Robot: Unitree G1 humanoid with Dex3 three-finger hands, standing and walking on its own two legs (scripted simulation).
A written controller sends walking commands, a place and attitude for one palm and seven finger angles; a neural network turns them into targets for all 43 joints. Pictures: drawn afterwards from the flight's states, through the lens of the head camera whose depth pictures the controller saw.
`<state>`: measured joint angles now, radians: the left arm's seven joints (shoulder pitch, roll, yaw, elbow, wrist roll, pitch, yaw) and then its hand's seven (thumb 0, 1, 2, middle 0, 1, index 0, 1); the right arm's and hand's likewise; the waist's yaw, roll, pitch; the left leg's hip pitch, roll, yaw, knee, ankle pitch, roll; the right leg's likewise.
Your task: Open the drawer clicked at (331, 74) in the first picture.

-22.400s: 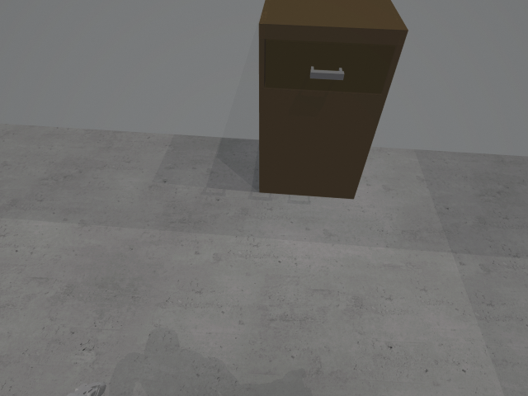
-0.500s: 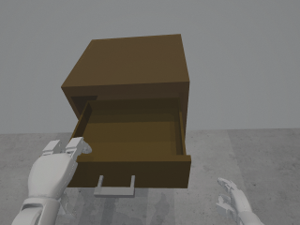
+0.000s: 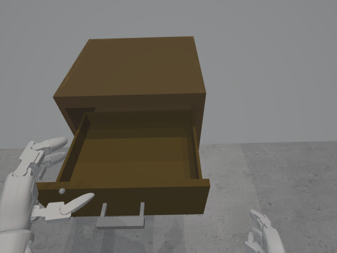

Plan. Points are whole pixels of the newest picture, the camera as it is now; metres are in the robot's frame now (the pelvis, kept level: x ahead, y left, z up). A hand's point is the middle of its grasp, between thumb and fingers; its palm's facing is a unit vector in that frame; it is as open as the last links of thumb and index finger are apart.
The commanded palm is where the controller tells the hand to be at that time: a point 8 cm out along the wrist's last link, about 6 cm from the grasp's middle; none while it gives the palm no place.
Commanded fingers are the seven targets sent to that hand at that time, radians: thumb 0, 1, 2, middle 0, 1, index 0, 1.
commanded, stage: draw the hand back to the body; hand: left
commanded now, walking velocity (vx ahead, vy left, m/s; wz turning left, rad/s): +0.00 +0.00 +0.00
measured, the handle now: (122, 214) +0.23 +0.16 -0.07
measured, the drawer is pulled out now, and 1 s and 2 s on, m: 0.30 0.30 0.30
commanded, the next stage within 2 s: step back with the hand held close in 0.52 s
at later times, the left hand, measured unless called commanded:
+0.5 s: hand (48, 189) +0.18 +0.23 +0.15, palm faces +0.40 -0.82 -0.41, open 7.7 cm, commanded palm +0.13 +0.27 +0.17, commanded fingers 0.00 0.90 0.90 -0.20 -0.30 -0.20 -0.30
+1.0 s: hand (41, 202) +0.16 +0.24 +0.15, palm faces +0.26 -0.81 -0.52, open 7.4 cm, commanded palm +0.10 +0.29 +0.17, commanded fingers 0.00 0.90 0.90 -0.20 -0.30 -0.20 -0.30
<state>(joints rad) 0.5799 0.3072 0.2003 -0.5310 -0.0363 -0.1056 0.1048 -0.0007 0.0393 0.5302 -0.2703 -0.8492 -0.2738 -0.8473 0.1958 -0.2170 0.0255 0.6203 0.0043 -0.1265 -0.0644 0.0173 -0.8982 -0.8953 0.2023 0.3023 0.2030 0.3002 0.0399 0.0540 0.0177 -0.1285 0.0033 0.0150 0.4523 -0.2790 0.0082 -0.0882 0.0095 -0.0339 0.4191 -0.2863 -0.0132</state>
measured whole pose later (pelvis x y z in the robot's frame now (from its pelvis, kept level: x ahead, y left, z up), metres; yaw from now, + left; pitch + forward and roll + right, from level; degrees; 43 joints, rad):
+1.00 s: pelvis -0.03 +0.01 +0.00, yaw +0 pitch +2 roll +0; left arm 0.68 0.41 0.36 -0.60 -0.05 -0.17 0.11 0.02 0.88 0.90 -0.21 -0.30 -0.22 -0.30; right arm 0.15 -0.23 -0.02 0.54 0.03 0.00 -0.07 0.02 -0.90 -0.90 0.20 0.30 0.20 0.30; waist -0.01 0.02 0.04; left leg -0.29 0.00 0.02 0.50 -0.24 0.02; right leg -0.26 0.00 -0.03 0.48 -0.25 0.00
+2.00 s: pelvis -0.19 +0.00 -0.01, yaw +1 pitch +3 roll +0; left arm 0.63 0.41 0.39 -0.63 -0.04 -0.21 0.15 0.02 0.88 0.90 -0.21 -0.30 -0.22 -0.30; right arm 0.12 -0.21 -0.03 0.58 0.02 -0.03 -0.08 0.02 -0.90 -0.90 0.20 0.30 0.20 0.30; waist -0.04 -0.05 0.04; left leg -0.32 -0.01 0.02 0.52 -0.23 0.01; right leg -0.35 0.00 -0.04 0.58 -0.29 -0.01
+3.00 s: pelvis -0.32 -0.02 -0.01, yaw +5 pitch +0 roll +1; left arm 0.25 0.24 0.12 0.34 0.03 0.03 0.04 0.01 0.90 0.90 -0.20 -0.30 -0.20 -0.30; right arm 0.20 -0.21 0.01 0.78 -0.04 -0.03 0.01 0.01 -0.90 -0.90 0.20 0.30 0.20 0.30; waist -0.03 0.00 -0.01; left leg -0.32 -0.06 -0.01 0.56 -0.25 0.04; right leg -0.38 -0.01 0.03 0.83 -0.46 0.00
